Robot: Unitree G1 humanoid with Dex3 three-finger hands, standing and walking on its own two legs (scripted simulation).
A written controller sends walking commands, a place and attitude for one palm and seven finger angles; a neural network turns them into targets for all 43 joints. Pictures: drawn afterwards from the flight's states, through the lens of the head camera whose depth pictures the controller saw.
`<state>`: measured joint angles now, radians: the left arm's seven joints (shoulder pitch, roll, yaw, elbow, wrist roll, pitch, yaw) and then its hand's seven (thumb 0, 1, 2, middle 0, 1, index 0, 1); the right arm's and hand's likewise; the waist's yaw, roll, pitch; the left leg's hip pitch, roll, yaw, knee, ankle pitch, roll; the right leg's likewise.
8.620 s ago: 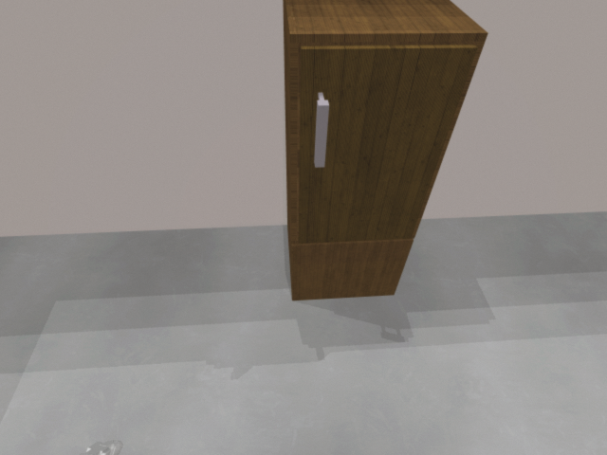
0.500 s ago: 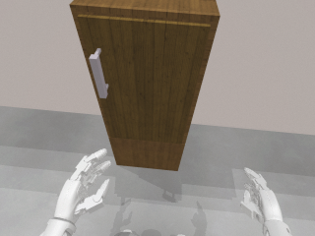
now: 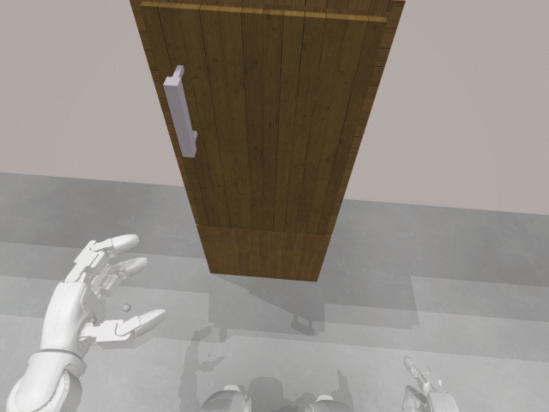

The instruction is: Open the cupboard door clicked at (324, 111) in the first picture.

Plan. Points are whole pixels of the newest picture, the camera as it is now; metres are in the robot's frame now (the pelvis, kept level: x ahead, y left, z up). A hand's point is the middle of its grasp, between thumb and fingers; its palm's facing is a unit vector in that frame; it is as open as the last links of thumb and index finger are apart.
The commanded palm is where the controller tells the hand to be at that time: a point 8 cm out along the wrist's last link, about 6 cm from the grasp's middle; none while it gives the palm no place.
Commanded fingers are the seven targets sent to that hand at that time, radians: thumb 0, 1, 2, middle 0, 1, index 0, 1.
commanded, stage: raise the hand with hooked fingers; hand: left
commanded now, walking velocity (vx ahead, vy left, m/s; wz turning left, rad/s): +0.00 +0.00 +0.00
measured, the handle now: (184, 113) +0.59 +0.19 +0.08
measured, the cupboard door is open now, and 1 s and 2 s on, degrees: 0 0 0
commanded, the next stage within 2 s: move the hooked fingers beside the handle in 1.22 s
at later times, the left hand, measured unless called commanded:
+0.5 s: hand (70, 267) +0.28 +0.27 +0.08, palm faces -0.01 -1.00 -0.07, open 13.8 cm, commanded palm +0.25 +0.33 +0.09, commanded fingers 0.00 -0.50 0.30 -0.30 -1.20 -0.30 -1.20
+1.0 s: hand (61, 246) +0.30 +0.29 +0.10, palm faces -0.02 -1.00 -0.03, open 14.0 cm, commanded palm +0.27 +0.33 +0.10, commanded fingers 0.00 -0.50 0.30 -0.30 -1.20 -0.30 -1.20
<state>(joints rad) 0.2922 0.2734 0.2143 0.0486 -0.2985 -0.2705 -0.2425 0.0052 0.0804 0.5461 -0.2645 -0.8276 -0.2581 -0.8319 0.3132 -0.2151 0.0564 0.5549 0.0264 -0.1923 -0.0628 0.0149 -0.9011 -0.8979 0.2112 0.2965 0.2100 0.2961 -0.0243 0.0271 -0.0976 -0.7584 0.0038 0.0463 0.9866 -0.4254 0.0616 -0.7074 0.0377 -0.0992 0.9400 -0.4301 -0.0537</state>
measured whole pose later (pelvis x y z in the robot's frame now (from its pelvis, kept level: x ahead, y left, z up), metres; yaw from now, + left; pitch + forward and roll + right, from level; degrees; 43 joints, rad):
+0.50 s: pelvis +0.02 +0.02 +0.02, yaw +1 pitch +9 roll -3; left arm 0.08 0.39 0.32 0.24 -0.32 -0.24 -0.43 -0.01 -0.45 0.32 -0.30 -1.17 -0.29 -1.17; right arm 0.23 -0.26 0.07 0.55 0.04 -0.22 -0.06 0.01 -0.90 -0.90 0.21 0.30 0.21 0.30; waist 0.01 0.04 -0.08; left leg -0.65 -0.02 0.03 0.90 -0.41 0.09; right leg -0.57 0.02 -0.11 0.82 -0.41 -0.02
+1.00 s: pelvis +0.01 +0.01 +0.03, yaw +1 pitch +8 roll -3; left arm -0.06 0.45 0.43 0.44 -0.36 -0.25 -0.55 -0.01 -0.49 0.30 -0.30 -1.20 -0.30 -1.20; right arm 0.29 -0.30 0.05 0.58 0.03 -0.21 -0.06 0.01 -0.90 -0.90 0.21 0.30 0.21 0.30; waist -0.02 0.01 -0.06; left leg -0.59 -0.01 0.04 0.83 -0.38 0.07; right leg -0.52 0.03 -0.10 0.76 -0.37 -0.04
